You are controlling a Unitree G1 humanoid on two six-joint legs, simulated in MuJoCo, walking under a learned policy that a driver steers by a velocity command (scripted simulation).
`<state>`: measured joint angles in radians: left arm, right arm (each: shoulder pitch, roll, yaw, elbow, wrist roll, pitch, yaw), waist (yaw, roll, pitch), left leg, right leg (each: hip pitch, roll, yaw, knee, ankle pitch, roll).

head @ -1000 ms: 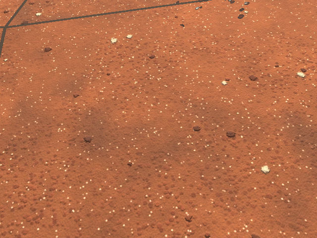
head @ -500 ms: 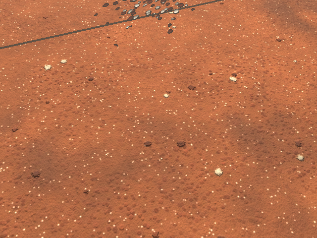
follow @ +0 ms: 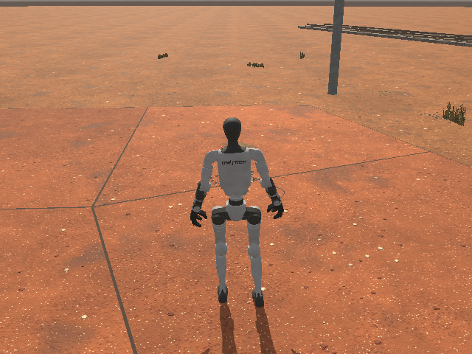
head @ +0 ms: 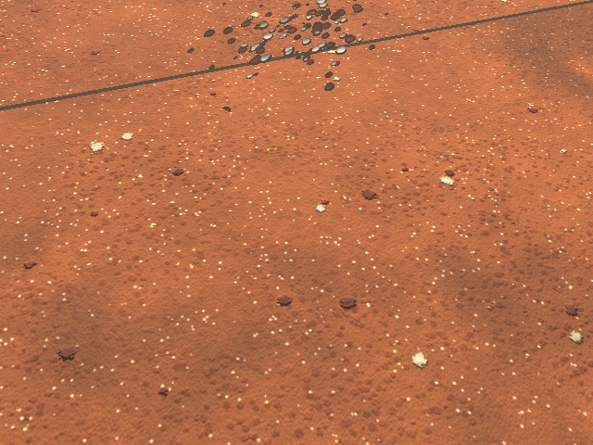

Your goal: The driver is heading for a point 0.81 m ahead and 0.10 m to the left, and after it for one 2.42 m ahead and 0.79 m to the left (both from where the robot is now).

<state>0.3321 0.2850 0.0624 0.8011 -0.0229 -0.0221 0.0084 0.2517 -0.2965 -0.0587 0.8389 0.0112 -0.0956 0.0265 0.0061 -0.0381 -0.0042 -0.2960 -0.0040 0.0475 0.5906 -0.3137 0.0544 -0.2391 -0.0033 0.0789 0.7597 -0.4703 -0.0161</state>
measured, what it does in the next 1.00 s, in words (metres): walks ahead: right foot, then left foot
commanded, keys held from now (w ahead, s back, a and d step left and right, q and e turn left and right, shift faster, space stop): w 1.00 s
